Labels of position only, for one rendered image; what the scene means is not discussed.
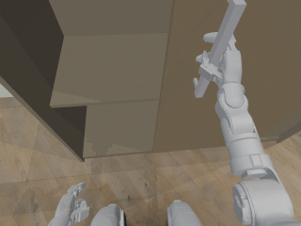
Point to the right robot upper arm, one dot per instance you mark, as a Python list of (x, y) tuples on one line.
[(262, 202)]

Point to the robot left forearm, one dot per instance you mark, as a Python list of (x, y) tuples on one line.
[(61, 220)]

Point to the robot left thigh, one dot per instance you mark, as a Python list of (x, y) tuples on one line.
[(109, 216)]

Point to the wardrobe door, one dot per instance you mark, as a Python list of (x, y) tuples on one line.
[(285, 125), (268, 36)]

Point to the robot left hand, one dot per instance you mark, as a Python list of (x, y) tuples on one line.
[(68, 206)]

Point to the robot right thigh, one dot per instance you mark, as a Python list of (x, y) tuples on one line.
[(181, 214)]

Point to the handle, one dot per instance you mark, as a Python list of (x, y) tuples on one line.
[(226, 29)]

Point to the robot right hand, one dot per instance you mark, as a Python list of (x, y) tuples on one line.
[(229, 68)]

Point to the robot right forearm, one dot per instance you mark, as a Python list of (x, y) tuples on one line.
[(247, 156)]

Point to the robot thigh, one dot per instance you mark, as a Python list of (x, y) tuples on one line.
[(109, 216), (181, 214)]

